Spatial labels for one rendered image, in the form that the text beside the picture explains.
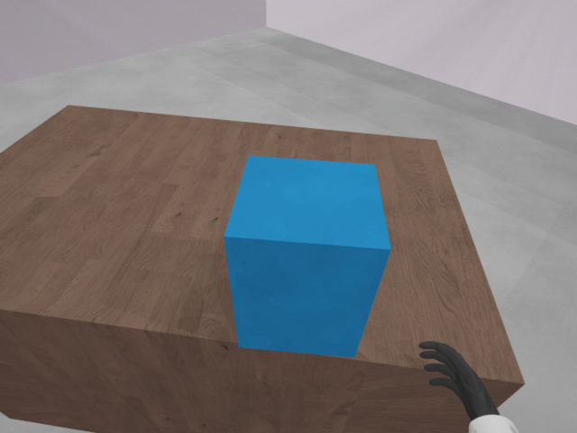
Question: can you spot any carton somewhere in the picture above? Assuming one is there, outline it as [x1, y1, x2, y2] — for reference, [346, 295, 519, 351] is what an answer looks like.
[224, 155, 391, 358]

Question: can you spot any pedestal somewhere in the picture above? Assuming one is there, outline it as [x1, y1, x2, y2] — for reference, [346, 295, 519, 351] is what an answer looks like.
[0, 105, 525, 433]

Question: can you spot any robot right forearm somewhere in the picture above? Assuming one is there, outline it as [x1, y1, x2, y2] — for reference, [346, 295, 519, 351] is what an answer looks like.
[469, 415, 518, 433]

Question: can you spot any robot right hand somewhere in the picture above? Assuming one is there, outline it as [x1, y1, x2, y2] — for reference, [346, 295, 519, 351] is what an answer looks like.
[419, 341, 499, 421]

